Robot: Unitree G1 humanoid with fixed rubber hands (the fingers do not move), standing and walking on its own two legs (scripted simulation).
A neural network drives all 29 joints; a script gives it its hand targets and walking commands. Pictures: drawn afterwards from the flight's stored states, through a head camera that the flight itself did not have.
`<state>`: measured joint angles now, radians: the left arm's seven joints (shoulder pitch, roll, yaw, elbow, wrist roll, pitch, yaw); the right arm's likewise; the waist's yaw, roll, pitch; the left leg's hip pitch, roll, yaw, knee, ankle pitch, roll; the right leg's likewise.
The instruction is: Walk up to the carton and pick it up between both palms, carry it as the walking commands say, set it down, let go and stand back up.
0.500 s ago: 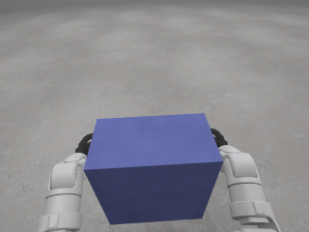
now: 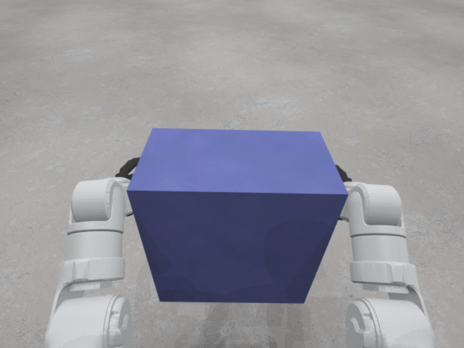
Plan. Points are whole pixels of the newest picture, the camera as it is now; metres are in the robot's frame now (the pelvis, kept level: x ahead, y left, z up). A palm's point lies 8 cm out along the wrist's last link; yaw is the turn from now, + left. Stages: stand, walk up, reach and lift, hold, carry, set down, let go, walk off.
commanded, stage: carry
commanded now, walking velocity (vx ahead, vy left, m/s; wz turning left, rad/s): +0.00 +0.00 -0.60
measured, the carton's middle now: (234, 222) +0.31 +0.02 +0.07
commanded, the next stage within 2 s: none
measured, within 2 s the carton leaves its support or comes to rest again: neither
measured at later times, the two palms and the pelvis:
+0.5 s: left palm (209, 225) +0.29 +0.06 +0.10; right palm (460, 300) +0.17 -0.29 +0.09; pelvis -0.09 -0.01 +0.00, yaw -18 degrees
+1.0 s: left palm (290, 306) +0.16 -0.06 +0.10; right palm out of the picture -0.05 -0.36 +0.09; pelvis -0.20 +0.00 +0.00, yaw -34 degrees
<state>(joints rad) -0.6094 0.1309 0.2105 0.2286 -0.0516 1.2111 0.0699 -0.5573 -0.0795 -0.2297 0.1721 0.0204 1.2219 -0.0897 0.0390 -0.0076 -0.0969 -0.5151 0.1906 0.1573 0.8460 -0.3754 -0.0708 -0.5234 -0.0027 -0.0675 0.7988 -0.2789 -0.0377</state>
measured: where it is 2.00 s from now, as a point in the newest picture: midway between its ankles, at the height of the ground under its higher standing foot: outside the picture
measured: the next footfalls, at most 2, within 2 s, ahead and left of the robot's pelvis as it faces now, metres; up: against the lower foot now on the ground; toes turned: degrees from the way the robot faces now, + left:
left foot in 0.18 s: +0.05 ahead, +0.12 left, +0.00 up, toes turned -1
left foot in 0.62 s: -0.02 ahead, +0.10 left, +0.00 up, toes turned -17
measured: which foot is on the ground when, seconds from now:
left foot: up 0.00-0.16, down 0.18-0.40, up 0.42-0.60, down 0.62-1.00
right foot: down 0.00-0.64, up 0.66-0.78, down 0.80-1.00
